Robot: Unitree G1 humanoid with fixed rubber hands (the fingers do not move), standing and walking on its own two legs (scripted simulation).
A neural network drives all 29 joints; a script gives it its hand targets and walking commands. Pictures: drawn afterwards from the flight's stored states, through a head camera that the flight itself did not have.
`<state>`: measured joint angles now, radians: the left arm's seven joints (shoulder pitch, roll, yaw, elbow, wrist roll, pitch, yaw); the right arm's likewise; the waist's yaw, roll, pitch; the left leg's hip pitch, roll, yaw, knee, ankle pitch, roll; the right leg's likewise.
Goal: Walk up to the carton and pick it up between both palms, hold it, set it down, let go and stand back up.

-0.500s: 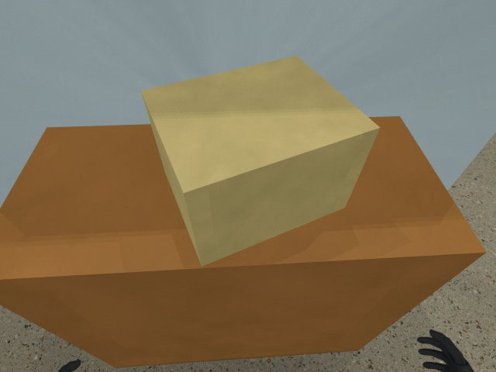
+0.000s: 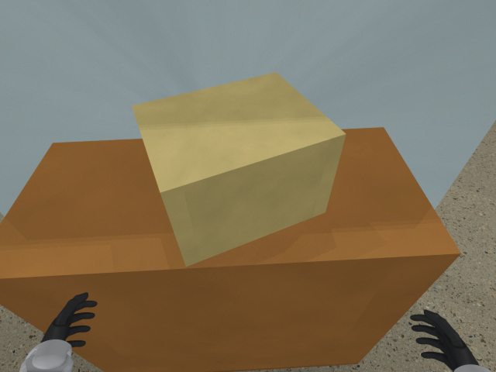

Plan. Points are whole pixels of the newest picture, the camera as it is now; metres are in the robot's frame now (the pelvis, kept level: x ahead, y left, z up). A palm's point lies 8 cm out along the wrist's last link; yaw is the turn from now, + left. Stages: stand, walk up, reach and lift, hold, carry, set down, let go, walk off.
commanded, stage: reach and lift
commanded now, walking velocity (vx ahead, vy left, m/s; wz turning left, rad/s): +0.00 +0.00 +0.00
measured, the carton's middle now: (234, 162) +0.47 +0.06 +0.10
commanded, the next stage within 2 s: none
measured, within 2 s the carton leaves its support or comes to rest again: neither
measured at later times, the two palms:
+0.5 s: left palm (79, 336) +0.16 +0.25 +0.06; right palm out of the picture +0.17 -0.33 +0.01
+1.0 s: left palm (95, 327) +0.16 +0.21 +0.10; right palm out of the picture +0.22 -0.33 +0.06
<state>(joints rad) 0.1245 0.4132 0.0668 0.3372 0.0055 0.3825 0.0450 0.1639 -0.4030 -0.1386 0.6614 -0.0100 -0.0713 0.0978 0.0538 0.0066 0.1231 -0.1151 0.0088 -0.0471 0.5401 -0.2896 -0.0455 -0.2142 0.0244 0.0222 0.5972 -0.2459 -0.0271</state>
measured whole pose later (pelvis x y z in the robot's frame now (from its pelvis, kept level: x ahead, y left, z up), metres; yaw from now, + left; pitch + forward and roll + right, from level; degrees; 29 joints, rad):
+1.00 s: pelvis -0.03 -0.06 +0.00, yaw +3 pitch -10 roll +3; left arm 0.15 0.22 0.12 -0.17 -0.05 0.54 0.17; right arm 0.17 -0.51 -0.14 0.13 0.25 0.22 0.25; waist 0.06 0.01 0.06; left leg -0.07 0.00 -0.06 0.47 -0.29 0.01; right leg -0.17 0.07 -0.01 0.53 -0.21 -0.07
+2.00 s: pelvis +0.01 -0.03 +0.01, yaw +3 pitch -3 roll +0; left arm 0.07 0.16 0.12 -0.51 -0.10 0.66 0.24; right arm -0.15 -0.62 -0.11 0.19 0.44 0.27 0.26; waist 0.07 0.01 0.04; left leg -0.11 0.01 -0.08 0.40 -0.23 -0.04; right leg -0.17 0.08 -0.01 0.38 -0.15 -0.07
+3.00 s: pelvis +0.02 -0.02 +0.01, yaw +4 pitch +1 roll +0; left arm -0.48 0.19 0.19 -0.09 -0.12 0.79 0.24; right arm -0.85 -0.62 0.04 0.70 0.44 0.38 0.23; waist 0.17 0.01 0.01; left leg -0.20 0.01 -0.08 0.40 -0.23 -0.04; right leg -0.25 0.08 -0.01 0.38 -0.15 -0.07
